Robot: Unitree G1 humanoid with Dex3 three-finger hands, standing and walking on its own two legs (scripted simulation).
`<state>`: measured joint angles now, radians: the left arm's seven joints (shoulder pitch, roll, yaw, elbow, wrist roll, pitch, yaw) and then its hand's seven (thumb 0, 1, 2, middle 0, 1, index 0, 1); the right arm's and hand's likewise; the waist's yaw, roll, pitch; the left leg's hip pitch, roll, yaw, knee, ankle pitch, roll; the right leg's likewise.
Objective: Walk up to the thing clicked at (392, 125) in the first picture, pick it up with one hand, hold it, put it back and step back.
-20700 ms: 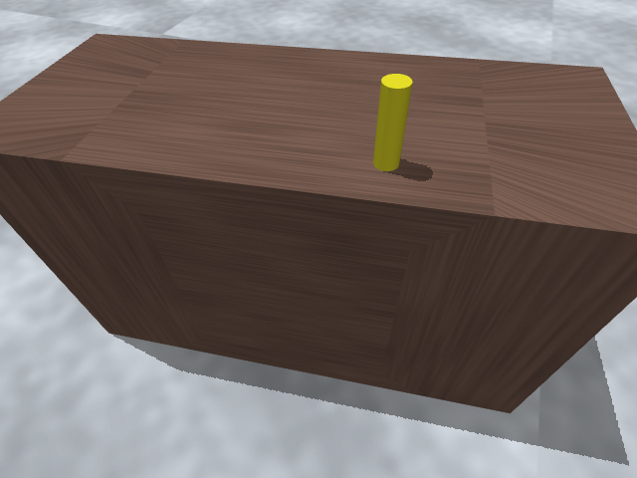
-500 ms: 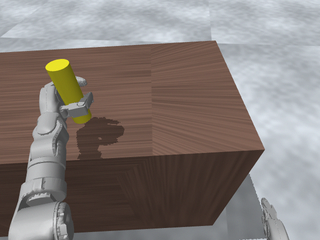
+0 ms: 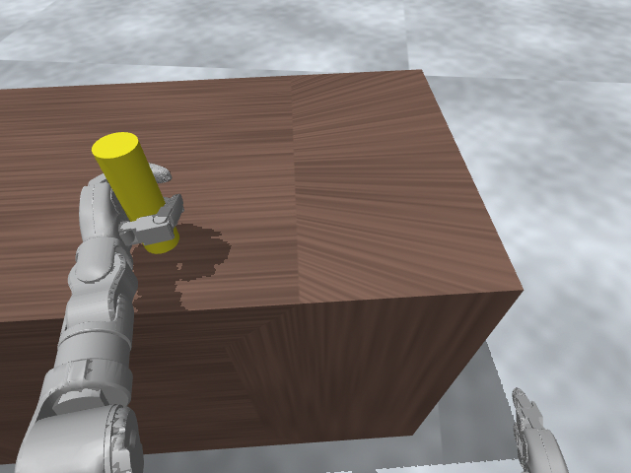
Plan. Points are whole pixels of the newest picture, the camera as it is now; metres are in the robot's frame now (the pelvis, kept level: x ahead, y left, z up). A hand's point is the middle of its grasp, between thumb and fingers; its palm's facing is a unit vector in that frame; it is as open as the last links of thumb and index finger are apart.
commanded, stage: lower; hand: left
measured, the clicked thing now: (141, 198) +0.43 +0.22 +0.14
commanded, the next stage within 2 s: loosen in 0.28 s
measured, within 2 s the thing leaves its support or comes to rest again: rests again in 0.20 s
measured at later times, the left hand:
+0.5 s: hand (158, 219) +0.42 +0.21 +0.10, palm faces +0.23 -0.97 +0.00, open 6.3 cm
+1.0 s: hand (158, 217) +0.43 +0.21 +0.10, palm faces +0.23 -0.97 +0.01, open 10.6 cm
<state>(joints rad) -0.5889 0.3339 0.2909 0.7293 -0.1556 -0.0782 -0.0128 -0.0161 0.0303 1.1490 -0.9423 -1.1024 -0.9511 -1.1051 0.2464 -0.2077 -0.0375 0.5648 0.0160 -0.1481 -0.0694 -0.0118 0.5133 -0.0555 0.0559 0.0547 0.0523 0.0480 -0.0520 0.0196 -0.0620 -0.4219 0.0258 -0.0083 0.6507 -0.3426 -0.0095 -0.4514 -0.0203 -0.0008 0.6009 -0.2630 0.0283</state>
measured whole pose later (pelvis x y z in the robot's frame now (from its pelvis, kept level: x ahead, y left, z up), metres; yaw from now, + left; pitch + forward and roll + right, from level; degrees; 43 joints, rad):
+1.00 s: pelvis +0.00 +0.00 -0.01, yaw +0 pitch +9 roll -1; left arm -0.59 0.33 0.31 0.74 -0.17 -0.15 -0.02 0.00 -0.17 0.50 -0.73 -0.65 -0.74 -0.65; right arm 0.31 -0.21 -0.03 0.42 0.01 -0.07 -0.06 -0.01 0.50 -0.05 0.06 0.06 0.05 0.05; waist -0.05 0.01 -0.08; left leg -0.53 0.03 -0.01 0.77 -0.40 -0.01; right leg -0.56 -0.02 0.00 0.74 -0.32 0.02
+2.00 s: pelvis +0.00 +0.00 +0.01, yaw +0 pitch +3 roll -1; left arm -0.38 0.59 0.50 0.34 -0.04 -0.02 -0.03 -0.01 -0.57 0.02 -0.08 -0.06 -0.08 -0.06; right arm 0.35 -0.23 -0.03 0.50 0.04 -0.12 0.00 -0.01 0.51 -0.06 0.06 0.06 0.05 0.05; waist 0.04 0.05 -0.05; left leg -0.32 0.02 -0.01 0.59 -0.32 -0.01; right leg -0.35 -0.03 -0.01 0.55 -0.25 0.03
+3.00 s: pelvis +0.00 -0.02 +0.01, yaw +2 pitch -3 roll +0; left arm 0.43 0.36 0.39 -0.36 -0.07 -0.35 0.01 -0.01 -0.58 0.05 -0.08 -0.07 -0.07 -0.07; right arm 0.29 -0.23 -0.14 0.57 0.03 -0.16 -0.04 -0.01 0.28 -0.22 0.09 0.12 0.09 0.11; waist 0.06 0.05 0.04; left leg -0.15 0.02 -0.03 0.48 -0.27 -0.03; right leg -0.19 -0.03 -0.03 0.49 -0.23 0.01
